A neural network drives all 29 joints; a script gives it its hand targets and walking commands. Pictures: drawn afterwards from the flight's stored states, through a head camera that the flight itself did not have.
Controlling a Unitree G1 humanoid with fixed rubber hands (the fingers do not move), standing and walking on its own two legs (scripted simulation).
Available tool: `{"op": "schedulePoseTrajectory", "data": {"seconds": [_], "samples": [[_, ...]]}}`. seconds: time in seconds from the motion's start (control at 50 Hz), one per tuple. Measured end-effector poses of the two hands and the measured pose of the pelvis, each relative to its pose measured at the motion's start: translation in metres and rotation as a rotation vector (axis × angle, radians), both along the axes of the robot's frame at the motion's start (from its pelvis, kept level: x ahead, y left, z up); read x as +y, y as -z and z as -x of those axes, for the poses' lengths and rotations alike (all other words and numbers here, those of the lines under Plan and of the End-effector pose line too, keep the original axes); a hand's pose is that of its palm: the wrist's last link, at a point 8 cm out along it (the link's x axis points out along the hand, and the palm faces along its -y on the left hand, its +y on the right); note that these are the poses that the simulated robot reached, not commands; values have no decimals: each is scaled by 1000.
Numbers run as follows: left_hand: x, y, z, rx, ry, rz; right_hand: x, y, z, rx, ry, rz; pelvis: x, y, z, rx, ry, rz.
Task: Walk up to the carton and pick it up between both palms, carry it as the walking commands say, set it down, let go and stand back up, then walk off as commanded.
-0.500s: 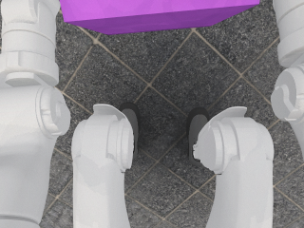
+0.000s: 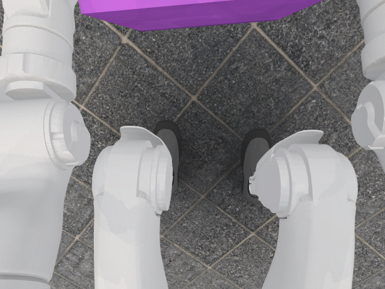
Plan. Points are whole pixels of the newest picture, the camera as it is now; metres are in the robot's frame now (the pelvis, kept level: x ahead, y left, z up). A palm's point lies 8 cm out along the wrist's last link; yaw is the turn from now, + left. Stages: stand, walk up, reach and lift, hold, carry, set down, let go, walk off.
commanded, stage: set down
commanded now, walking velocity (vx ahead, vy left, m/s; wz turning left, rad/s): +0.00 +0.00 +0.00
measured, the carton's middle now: out of the picture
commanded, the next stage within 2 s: let go in 1.84 s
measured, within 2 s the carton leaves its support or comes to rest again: neither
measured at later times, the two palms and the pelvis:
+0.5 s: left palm out of the picture +0.55 +0.26 -0.17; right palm out of the picture +0.59 -0.19 -0.17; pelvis +0.00 +0.00 +0.00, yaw -1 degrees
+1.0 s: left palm out of the picture +0.56 +0.26 -0.04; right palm out of the picture +0.60 -0.20 -0.05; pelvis +0.00 +0.00 +0.08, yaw +0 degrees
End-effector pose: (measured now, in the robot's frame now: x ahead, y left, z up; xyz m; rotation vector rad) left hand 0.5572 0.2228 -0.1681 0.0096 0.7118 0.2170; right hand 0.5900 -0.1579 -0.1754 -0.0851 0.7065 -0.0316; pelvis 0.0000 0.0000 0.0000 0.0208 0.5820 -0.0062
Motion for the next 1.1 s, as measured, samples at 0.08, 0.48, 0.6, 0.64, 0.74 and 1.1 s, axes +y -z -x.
{"op": "schedulePoseTrajectory", "data": {"seconds": [0.08,0.48,0.6,0.64,0.74,1.1], "samples": [[2,5,0,10,-18,-10,0,4,-1,4,5,6,0,1,-2,10,6,0],[35,5,5,-1,-46,-46,-36,-1,-4,-2,53,34,1,3,-5,13,10,1],[37,-7,3,-36,-41,-40,-34,-12,-7,-29,52,26,1,-1,-4,10,4,5],[36,-16,0,-54,-38,-38,-33,-21,-9,-42,51,23,1,-5,-4,7,2,8],[36,-47,-5,-81,-32,-35,-33,-52,-15,-71,46,25,0,-20,-4,-7,-2,13],[40,-154,-3,-94,-11,-29,-42,-158,-14,-67,52,11,-4,-103,4,-17,-6,15]]}}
